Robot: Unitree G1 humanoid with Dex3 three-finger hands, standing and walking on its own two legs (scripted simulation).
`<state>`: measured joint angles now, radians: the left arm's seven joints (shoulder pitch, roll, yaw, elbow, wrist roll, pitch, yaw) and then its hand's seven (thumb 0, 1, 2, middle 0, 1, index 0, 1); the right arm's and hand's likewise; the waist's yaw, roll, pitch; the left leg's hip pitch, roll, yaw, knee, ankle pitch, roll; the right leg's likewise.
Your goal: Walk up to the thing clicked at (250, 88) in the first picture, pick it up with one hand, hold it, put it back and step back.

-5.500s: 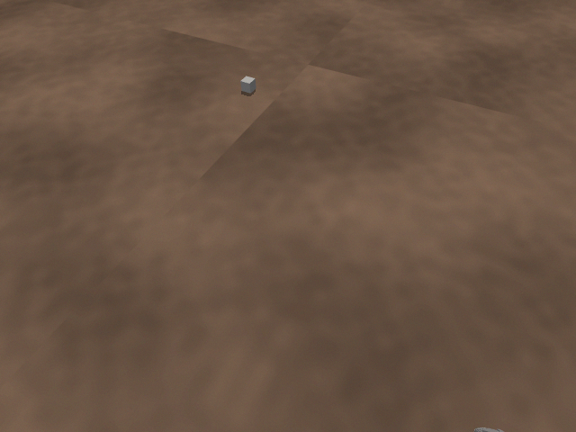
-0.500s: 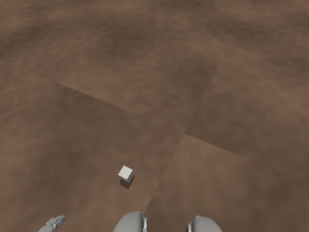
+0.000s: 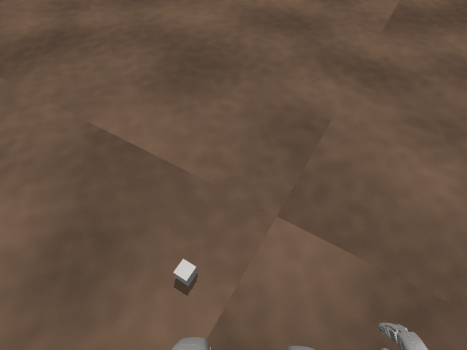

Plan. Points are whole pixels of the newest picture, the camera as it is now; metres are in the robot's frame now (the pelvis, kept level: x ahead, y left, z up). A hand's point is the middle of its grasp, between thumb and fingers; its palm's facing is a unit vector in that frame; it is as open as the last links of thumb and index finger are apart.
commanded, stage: walk up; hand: left
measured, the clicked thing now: (185, 272) +0.47 +0.23 -0.73
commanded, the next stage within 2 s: stand in 0.84 s
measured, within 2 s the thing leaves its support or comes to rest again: neither
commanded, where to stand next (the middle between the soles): +0.09 +0.00 m, yaw -1 degrees
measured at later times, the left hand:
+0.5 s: hand out of the picture +0.10 +0.25 -0.14, palm faces -0.01 -0.94 -0.34, open 7.4 cm
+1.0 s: hand out of the picture +0.10 +0.24 -0.14, palm faces -0.02 -0.94 -0.34, open 7.4 cm
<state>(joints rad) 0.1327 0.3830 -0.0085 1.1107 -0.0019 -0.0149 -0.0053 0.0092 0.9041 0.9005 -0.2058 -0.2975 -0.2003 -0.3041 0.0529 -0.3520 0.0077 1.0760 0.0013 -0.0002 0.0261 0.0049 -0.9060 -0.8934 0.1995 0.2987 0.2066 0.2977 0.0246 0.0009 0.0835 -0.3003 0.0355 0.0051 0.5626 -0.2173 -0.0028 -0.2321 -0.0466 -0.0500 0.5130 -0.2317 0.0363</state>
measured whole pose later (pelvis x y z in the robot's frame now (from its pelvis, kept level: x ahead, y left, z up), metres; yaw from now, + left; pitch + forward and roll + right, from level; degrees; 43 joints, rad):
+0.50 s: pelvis +0.01 -0.01 +0.01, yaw +0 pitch -3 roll -1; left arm 0.06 0.35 0.01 1.16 0.01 -0.01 -0.01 0.01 0.90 0.90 -0.20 -0.30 -0.20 -0.30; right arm 0.05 -0.35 -0.01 1.17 0.00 0.00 0.02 0.00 -0.91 -0.89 0.20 0.30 0.21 0.30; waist 0.00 0.01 0.05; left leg -0.19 0.02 0.01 0.36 -0.13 -0.01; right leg -0.13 -0.05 -0.06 0.34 -0.16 0.04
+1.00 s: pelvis +0.02 -0.01 +0.01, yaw +0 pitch -2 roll +0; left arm 0.09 0.35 0.01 1.15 0.01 0.00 -0.01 0.01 0.90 0.90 -0.20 -0.30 -0.20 -0.30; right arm 0.08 -0.34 -0.01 1.16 -0.02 0.00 0.01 0.00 -0.91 -0.89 0.20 0.30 0.21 0.30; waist -0.01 0.01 0.05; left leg -0.17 0.03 0.01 0.34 -0.14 -0.02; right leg -0.12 -0.05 -0.06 0.34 -0.18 0.03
